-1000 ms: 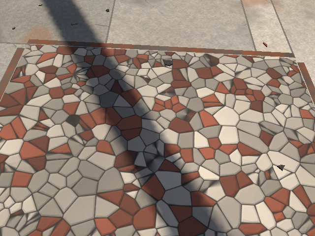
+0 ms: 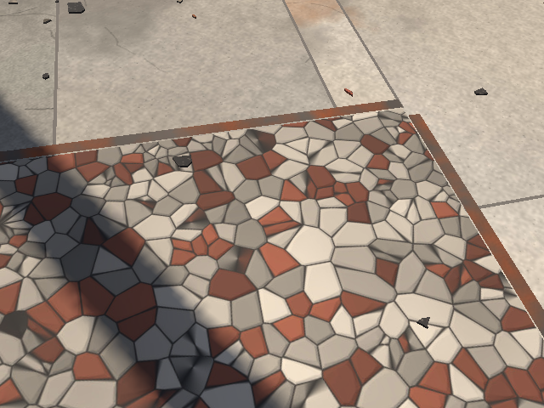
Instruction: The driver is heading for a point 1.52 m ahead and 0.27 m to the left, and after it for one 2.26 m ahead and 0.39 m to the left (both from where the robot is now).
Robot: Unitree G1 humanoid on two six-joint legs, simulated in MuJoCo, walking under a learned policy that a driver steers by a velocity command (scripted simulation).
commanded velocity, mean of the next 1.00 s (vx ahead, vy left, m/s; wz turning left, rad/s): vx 0.49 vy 0.00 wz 0.00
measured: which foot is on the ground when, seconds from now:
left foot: down 0.00-0.16, up 0.18-0.66, down 0.68-1.00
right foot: up 0.00-0.14, down 0.16-0.70, up 0.72-1.00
